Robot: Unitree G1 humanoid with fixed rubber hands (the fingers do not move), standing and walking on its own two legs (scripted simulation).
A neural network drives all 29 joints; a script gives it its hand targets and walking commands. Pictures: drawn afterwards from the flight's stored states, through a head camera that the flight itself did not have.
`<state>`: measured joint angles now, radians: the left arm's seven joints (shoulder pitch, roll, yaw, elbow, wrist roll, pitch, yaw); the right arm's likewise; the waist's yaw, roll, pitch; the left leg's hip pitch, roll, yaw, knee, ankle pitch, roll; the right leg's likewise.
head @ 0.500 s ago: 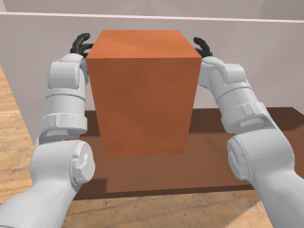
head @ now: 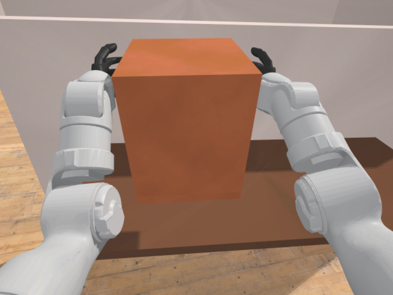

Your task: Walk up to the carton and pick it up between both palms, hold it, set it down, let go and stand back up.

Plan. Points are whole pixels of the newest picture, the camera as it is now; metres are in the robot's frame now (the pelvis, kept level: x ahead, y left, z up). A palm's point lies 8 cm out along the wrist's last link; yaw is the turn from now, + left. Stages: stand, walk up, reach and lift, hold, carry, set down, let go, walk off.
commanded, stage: hold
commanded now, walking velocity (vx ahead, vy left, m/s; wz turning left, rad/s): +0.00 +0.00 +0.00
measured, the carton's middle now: (186, 118) +0.37 +0.00 +0.26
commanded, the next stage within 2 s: none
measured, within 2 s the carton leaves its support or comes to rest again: neither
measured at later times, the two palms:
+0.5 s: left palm (103, 83) +0.37 +0.15 +0.34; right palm (264, 85) +0.37 -0.15 +0.33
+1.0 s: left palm (103, 84) +0.37 +0.15 +0.33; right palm (264, 86) +0.36 -0.14 +0.33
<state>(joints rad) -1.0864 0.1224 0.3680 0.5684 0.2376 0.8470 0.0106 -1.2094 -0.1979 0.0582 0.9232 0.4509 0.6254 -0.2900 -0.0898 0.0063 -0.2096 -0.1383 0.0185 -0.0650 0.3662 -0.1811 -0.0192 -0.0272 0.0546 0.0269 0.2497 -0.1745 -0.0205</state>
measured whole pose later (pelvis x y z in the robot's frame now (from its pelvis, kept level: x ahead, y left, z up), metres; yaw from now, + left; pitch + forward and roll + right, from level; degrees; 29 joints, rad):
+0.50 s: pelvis +0.00 +0.00 +0.00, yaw +0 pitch -3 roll -1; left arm -1.09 0.12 0.36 0.59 0.25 0.84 0.01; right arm -1.22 -0.20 0.05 0.95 0.44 0.62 -0.28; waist -0.09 0.01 -0.21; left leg -0.13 0.02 -0.07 0.37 -0.18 -0.02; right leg -0.02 0.05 0.03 0.25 -0.17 -0.02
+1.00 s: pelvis +0.00 +0.00 +0.00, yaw +0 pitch -3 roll -1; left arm -1.09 0.12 0.37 0.59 0.25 0.84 0.01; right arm -1.22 -0.20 0.06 0.95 0.45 0.63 -0.29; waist -0.09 0.00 -0.20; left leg -0.13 0.02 -0.07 0.36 -0.18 -0.02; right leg -0.02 0.06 0.03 0.24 -0.17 -0.02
